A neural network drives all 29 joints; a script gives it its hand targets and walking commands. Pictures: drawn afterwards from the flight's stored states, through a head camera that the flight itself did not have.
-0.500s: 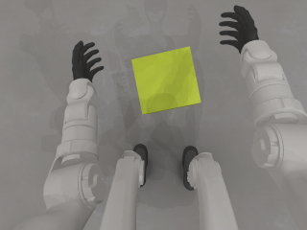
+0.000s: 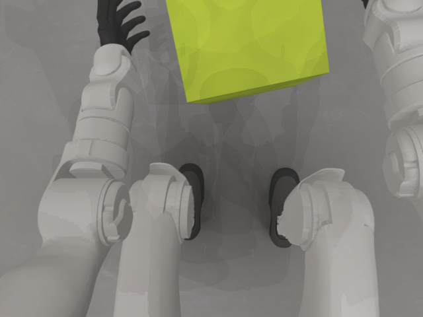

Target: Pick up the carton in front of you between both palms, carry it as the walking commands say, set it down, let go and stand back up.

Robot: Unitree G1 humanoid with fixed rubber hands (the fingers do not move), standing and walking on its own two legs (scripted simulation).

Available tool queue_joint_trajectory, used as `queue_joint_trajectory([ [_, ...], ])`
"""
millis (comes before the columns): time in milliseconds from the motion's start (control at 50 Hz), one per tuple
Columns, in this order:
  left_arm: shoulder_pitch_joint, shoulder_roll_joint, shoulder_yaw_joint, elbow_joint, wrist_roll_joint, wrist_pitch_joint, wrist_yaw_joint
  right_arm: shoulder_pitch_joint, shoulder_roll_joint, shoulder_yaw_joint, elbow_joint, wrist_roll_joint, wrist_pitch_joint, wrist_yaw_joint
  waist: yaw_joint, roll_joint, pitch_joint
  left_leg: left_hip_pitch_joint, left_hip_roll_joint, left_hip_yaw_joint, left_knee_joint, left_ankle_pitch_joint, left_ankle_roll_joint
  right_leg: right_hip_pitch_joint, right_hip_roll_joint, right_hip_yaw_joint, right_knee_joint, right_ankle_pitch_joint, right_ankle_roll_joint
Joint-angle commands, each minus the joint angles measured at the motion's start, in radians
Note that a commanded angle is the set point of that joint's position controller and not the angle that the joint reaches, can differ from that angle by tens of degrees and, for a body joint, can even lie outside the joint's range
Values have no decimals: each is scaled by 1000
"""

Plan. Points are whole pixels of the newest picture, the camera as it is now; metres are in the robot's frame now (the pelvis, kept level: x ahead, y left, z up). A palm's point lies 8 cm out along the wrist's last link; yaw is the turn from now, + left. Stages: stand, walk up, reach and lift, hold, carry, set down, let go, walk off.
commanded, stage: reach and lift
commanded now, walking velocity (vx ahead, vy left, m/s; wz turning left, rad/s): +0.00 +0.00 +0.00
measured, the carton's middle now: (242, 39) +0.54 -0.02 -0.28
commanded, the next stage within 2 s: none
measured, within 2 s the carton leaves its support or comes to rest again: leaves its support in 1.00 s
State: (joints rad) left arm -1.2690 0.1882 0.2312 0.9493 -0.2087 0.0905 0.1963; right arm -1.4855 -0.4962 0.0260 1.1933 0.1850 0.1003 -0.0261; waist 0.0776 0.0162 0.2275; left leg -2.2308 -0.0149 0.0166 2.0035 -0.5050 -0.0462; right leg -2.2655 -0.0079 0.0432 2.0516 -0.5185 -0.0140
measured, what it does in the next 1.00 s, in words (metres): stands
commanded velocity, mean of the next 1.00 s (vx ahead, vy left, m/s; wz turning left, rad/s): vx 0.00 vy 0.00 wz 0.00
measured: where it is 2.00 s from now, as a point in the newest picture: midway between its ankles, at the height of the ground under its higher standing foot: (233, 217)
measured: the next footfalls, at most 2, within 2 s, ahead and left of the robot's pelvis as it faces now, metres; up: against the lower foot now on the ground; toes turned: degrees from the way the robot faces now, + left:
none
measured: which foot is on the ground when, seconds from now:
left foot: down 0.00-1.00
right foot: down 0.00-1.00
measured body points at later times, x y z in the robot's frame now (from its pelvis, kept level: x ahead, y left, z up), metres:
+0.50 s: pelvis +0.01 +0.00 -0.04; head +0.37 -0.04 +0.22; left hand +0.54 +0.16 -0.21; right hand +0.56 -0.19 -0.22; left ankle +0.13 +0.13 -0.37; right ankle +0.11 -0.12 -0.37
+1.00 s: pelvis +0.00 +0.00 -0.05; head +0.36 -0.05 +0.22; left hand +0.55 +0.14 -0.20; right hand +0.57 -0.17 -0.21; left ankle +0.13 +0.13 -0.37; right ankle +0.11 -0.12 -0.37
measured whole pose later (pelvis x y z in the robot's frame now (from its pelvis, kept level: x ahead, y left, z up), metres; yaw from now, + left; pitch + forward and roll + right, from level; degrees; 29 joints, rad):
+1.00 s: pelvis +0.00 +0.00 -0.05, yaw +0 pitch +38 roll +4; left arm -1.41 0.17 0.33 1.06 -0.13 0.13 0.18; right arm -1.51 -0.35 0.01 1.19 0.10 0.14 -0.08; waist 0.04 0.06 0.28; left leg -2.31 -0.05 -0.01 2.18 -0.53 -0.07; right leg -2.34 -0.01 0.03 2.22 -0.54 -0.02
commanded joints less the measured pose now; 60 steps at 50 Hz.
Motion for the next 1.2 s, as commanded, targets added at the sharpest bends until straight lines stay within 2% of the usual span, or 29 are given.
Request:
queue_joint_trajectory([
  [0, -256, 122, 8, -26, 5, -32, -3, -311, -120, 4, -18, 15, -32, 1, 22, -120, -1074, 507, -16, 57, -105, 150, -29, 616, -2, 0, -141, 123, 8],
  [80, -316, 139, -9, 14, -11, -59, -5, -370, -134, 37, -1, 44, -58, -5, 25, -116, -1072, 515, -14, 52, -45, 191, -27, 623, -6, 10, -84, 164, 5],
  [140, -314, 99, -66, 64, -75, -71, -14, -391, -135, 70, -25, 65, -77, -14, -5, -137, -1112, 523, -19, 50, -5, 243, -27, 676, -8, 6, -51, 228, 5],
  [200, -296, 101, -96, 80, -106, -81, -22, -368, -128, 66, -54, 60, -85, -25, -34, -154, -1143, 502, -27, 55, 21, 267, -28, 734, -9, 3, -29, 289, 11],
  [240, -282, 107, -111, 63, -119, -92, -21, -342, -116, 56, -81, 56, -89, -33, -44, -153, -1185, 509, -31, 58, 33, 294, -28, 765, -8, 0, -19, 330, 14],
  [300, -243, 106, -123, 45, -133, -100, -18, -314, -89, 52, -134, 54, -93, -42, -43, -158, -1229, 510, -40, 60, 35, 330, -25, 800, -2, -7, -12, 375, 18],
  [360, -212, 111, -108, 64, -120, -99, -12, -287, -61, 51, -139, 53, -87, -40, -28, -158, -1178, 472, -46, 60, 21, 309, -24, 768, 4, -10, -19, 347, 20],
  [480, -242, 115, -63, 95, -52, -104, -11, -258, -23, 38, -47, 44, -83, -23, -11, -120, -994, 412, -42, 52, -2, 227, -23, 604, 4, 5, -45, 236, 19],
  [580, -309, 21, -104, 84, -48, -111, -14, -295, 46, 73, -6, 55, -95, -20, -22, -90, -966, 467, -54, 44, -14, 221, -21, 558, 16, 3, -62, 198, 9],
  [640, -337, -51, -101, 93, -26, -115, -16, -322, 101, 69, 4, 27, -101, -22, -37, -82, -962, 498, -68, 41, -15, 222, -21, 547, 26, -3, -73, 183, 7],
  [680, -366, -143, -100, 94, 1, -114, -30, -348, 221, 85, 7, 8, -96, -6, -24, -82, -958, 504, -82, 42, -16, 222, -15, 542, 36, -5, -78, 176, 6],
  [700, -417, -259, -123, 82, 7, -110, -53, -397, 338, 110, -16, 12, -94, 16, -27, -84, -961, 496, -90, 41, -13, 225, -11, 539, 46, -6, -76, 184, 4],
  [740, -531, -507, -149, 78, 28, -91, -120, -482, 609, 150, -18, 2, -79, 78, -28, -97, -946, 463, -109, 45, -2, 218, -8, 534, 64, -10, -65, 196, -4],
  [780, -606, -677, -154, 50, 65, -57, -186, -497, 806, 145, -31, -32, -55, 135, -33, -104, -916, 427, -122, 56, 9, 188, -9, 526, 76, -19, -51, 190, -9],
  [800, -620, -732, -148, 36, 76, -43, -212, -484, 868, 131, -42, -46, -41, 155, -42, -108, -905, 410, -126, 60, 15, 173, -6, 517, 81, -27, -48, 185, -9],
  [880, -650, -866, -136, -27, 83, 0, -269, -450, 1022, 107, -107, -65, -7, 200, -48, -110, -965, 404, -135, 74, 39, 191, 5, 534, 93, -45, -32, 218, -17],
  [980, -655, -1024, -228, -128, 19, 39, -287, -507, 1168, 182, -339, -16, 21, 204, -52, -126, -1307, 493, -138, 98, 58, 319, -2, 733, 107, -69, -23, 371, -8],
  [1080, -643, -1128, -332, -332, 2, 102, -293, -518, 1289, 262, -625, 0, 78, 177, -54, -183, -1689, 525, -152, 120, 18, 401, -7, 1033, 125, -93, -57, 536, 24],
  [1120, -646, -1128, -370, -417, 14, 126, -298, -459, 1342, 273, -652, -17, 112, 170, -53, -187, -1706, 498, -157, 121, -18, 365, -2, 1062, 137, -94, -81, 523, 29],
  [1180, -631, -1129, -375, -439, 62, 162, -309, -371, 1409, 237, -582, -66, 163, 181, -36, -164, -1566, 485, -158, 114, -93, 229, 11, 925, 148, -94, -150, 348, 36],
])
